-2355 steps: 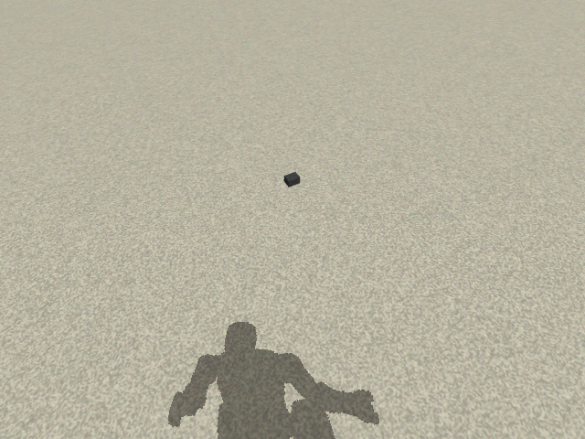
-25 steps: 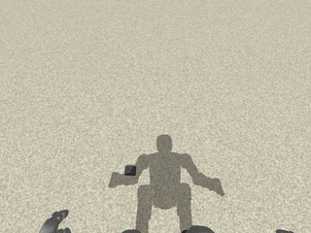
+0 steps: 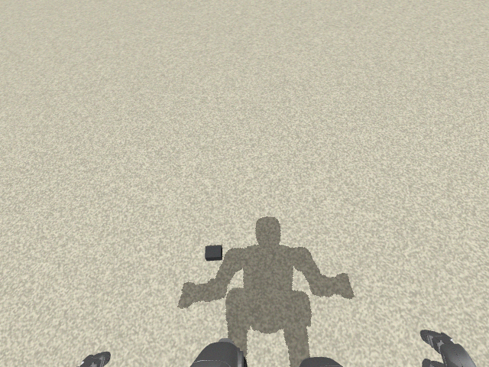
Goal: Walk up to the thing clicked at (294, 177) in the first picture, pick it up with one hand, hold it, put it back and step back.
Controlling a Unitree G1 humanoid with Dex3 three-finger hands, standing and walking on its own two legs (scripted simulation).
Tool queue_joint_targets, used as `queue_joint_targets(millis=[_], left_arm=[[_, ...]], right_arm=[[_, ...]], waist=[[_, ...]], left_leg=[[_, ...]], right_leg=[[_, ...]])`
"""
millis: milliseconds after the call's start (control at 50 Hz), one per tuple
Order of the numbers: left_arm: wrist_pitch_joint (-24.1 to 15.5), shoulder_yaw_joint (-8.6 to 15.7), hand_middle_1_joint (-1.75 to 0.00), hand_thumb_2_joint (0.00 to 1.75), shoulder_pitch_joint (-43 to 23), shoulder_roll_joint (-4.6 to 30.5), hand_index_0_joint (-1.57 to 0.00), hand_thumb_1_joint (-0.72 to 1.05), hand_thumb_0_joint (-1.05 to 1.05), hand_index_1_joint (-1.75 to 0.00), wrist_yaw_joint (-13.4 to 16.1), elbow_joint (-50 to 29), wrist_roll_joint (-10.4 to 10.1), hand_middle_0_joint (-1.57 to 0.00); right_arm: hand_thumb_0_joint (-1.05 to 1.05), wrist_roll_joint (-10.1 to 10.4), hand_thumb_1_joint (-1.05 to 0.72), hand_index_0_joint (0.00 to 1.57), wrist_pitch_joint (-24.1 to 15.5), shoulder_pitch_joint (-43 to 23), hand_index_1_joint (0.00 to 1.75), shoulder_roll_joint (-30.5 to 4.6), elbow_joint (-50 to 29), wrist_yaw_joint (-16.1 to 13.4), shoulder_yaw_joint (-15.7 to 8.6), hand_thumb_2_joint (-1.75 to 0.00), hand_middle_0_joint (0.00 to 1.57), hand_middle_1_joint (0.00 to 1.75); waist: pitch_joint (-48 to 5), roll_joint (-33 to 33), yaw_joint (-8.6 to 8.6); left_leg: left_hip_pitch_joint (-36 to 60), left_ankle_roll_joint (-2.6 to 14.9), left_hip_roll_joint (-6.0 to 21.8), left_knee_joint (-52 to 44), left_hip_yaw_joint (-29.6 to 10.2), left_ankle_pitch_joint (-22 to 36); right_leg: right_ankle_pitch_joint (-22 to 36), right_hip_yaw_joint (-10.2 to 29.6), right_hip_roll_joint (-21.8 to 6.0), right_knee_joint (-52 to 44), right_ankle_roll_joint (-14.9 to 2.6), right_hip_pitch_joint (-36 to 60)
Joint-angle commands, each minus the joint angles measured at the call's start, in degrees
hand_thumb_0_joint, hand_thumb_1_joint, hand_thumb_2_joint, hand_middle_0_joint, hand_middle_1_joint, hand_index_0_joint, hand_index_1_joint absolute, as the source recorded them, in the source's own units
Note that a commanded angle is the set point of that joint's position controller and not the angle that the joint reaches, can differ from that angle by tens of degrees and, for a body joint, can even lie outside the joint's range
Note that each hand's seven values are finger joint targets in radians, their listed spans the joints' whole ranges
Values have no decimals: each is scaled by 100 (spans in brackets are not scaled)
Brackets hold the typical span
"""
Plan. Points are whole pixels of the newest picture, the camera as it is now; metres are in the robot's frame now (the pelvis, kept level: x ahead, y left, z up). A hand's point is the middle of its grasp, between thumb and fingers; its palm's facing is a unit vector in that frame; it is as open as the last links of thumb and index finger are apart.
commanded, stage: step back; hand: left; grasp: from above
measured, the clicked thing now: (213, 253) +0.58 +0.20 -0.74
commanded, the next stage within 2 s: none
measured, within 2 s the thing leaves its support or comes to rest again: neither
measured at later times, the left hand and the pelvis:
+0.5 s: hand out of the picture -0.04 +0.28 -0.14, palm faces +0.03 -0.94 -0.33, open 7.4 cm; pelvis -0.14 +0.02 +0.01, yaw +2 degrees
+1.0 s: hand out of the picture -0.23 +0.24 -0.11, palm faces +0.00 -0.89 -0.45, open 7.4 cm; pelvis -0.32 -0.04 +0.01, yaw +1 degrees
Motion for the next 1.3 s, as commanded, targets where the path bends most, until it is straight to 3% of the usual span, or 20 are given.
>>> queue_joint_targets(millis=[0, 60, 200, 260, 280, 320, 340, 420, 540, 680, 720, 740, 760, 840, 1020, 1080, 1120, 1140, 1220, 1280], left_arm=[[-170, 539, -30, 90, -320, 1823, -20, 90, 0, -30, 132, -799, -3, -20], [-164, 448, -30, 90, -572, 1397, -20, 90, 0, -30, 154, -871, -7, -20], [-62, 424, -30, 90, 229, 1410, -20, 90, 0, -30, 195, -944, 21, -20], [62, 396, -30, 90, 9, 1511, -20, 90, 0, -30, 126, -1040, -108, -20], [104, 338, -30, 90, -12, 1344, -20, 90, 0, -30, 104, -1100, -128, -20], [106, 381, -30, 90, -221, 1234, -20, 90, 0, -30, 164, -1163, -118, -20], [109, 440, -30, 90, -421, 1363, -20, 90, 0, -30, 218, -1133, -55, -20], [115, 461, -30, 90, 420, 1312, -20, 90, 0, -30, 114, -754, -143, -20], [29, 430, -30, 90, 280, 1182, -20, 90, 0, -30, 86, -875, -53, -20], [0, 453, -30, 90, 1367, 1215, -20, 90, 0, -30, -12, -242, -44, -20], [-32, 603, -30, 90, 1431, 1739, -20, 90, 0, -30, -23, -273, 98, -20], [-1, 734, -30, 90, 796, 2370, -20, 90, 0, -30, -30, -586, 93, -20], [-26, 750, -30, 90, 199, 2530, -20, 90, 0, -30, 31, -848, 83, -20], [-79, 523, -30, 90, -525, 1504, -20, 90, 0, -30, 88, -936, 74, -20], [28, 456, -30, 90, 288, 1461, -20, 90, 0, -30, 213, -1057, 38, -20], [126, 365, -30, 90, -84, 1454, -20, 90, 0, -30, 154, -1168, -51, -20], [116, 264, -30, 90, -9, 1105, -20, 90, 0, -30, 141, -1215, -124, -20], [128, 392, -30, 90, -367, 1380, -20, 90, 0, -30, 207, -1227, -78, -20], [195, 415, -30, 90, 138, 1325, -20, 90, 0, -30, 127, -772, -156, -20], [93, 372, -30, 90, 347, 1272, -20, 90, 0, -30, 114, -644, -111, -20]], right_arm=[[0, 5, -90, 20, -95, 343, 30, -1245, -318, -46, -385, -90, 20, 30], [0, 48, -90, 20, -149, 541, 30, -1072, -174, -57, -287, -90, 20, 30], [0, -21, -90, 20, -269, 553, 30, -958, -405, -103, -218, -90, 20, 30], [0, -117, -90, 20, -324, 1026, 30, -932, -189, -84, -306, -90, 20, 30], [0, -199, -90, 20, -333, 966, 30, -1110, -227, -80, -386, -90, 20, 30], [0, -272, -90, 20, -307, 525, 30, -2037, -408, -5, -552, -90, 20, 30], [0, -241, -90, 20, -321, 453, 30, -2132, -441, -14, -583, -90, 20, 30], [0, -232, -90, 20, -361, -241, 30, -1378, -601, -59, -371, -90, 20, 30], [0, -132, -90, 20, -347, 607, 30, -1299, -553, -101, -432, -90, 20, 30], [0, -147, -90, 20, -121, 20, 30, -1662, -809, -47, -509, -90, 20, 30], [0, -42, -90, 20, -87, -36, 30, -1166, -940, -29, -373, -90, 20, 30], [0, -29, -90, 20, -107, -219, 30, -1039, -1045, -112, -376, -90, 20, 30], [0, -48, -90, 20, -105, -126, 30, -1320, -947, -175, -504, -90, 20, 30], [0, -13, -90, 20, -152, 663, 30, -1049, -471, -109, -329, -90, 20, 30], [0, -132, -90, 20, -270, 862, 30, -970, -444, -115, -280, -90, 20, 30], [0, -161, -90, 20, -278, 1425, 30, -1042, -179, -91, -376, -90, 20, 30], [0, -250, -90, 20, -235, 922, 30, -1876, -340, -60, -539, -90, 20, 30], [0, -242, -90, 20, -229, 703, 30, -2249, -488, -40, -581, -90, 20, 30], [0, -310, -90, 20, -283, -164, 30, -1382, -646, -107, -336, -90, 20, 30], [0, -252, -90, 20, -237, 66, 30, -1250, -601, -44, -330, -90, 20, 30]], waist=[[-825, -1455, 111], [-983, -1085, -26], [-1786, -1468, 384], [-1814, -1354, 80], [-1740, -1030, 109], [-1402, 862, -12], [-1124, 1051, -213], [-933, 516, 414], [-1503, 543, -110], [-1864, 928, 301], [-1422, -696, 397], [-1088, -1865, 525], [-666, -1986, 452], [-759, -1205, -137], [-1615, -1591, 399], [-1812, -1020, 77], [-1538, 856, 226], [-1311, 1063, -108], [-948, 258, 430], [-1054, 514, 283]], left_leg=[[83, -156, -437, 2605, -797, -1451], [-330, -190, -816, 2678, -750, -894], [-293, -223, -128, -201, -239, -1018], [924, -115, -146, -2258, 189, 944], [1390, 10, 191, -2187, -401, 1416], [952, 1202, 2155, -2368, -2536, 2460], [99, 1654, 2483, -2576, -2912, 2222], [626, 988, 1360, -2189, -1135, 2470], [2411, 1278, 1387, -1622, -1110, 3130], [825, 819, 1182, -1409, -828, 1465], [-823, 157, 152, -160, -502, -406], [-898, -162, -618, 1303, -286, -1359], [-521, -215, -250, 2264, -720, -1459], [-519, -149, -790, 2797, -728, -522], [-137, -192, -129, -260, -33, -1001], [1061, 56, -60, -2027, 4, 932], [1585, 960, 1817, -2300, -2373, 2165], [292, 1739, 2500, -2450, -2931, 2031], [72, 1089, 1350, -2094, -1036, 2434], [959, 1104, 1180, -1919, -903, 1967]], right_leg=[[2278, 2789, -2581, -1767, -1702, -866], [2812, 1141, -1480, -1324, -984, -142], [3864, 1205, -1681, -515, -1036, 1751], [3246, 902, -1352, 85, -636, 962], [2259, 892, -1114, 188, -363, 143], [-1648, 492, 235, 2041, 84, -1189], [-1903, 917, 164, 2992, 100, -899], [-829, 1053, 375, 3910, 75, -1417], [-1019, 694, 82, 2385, 458, -1646], [212, -200, -270, -1007, 72, 604], [-384, 1751, -1280, -1545, -375, 717], [-546, 2877, -2456, -2093, -1221, -633], [-599, 3477, -2953, -2367, -1621, -1704], [1655, 745, -1363, -1316, -682, -871], [3052, 1199, -1937, -587, -1004, 1244], [2278, 835, -1599, 10, -519, 411], [-735, -174, -141, 1460, 31, -1542], [-1902, 422, -107, 2678, 151, -1126], [-823, 939, 232, 3977, 62, -1135], [-862, 539, 79, 3050, 272, -1323]])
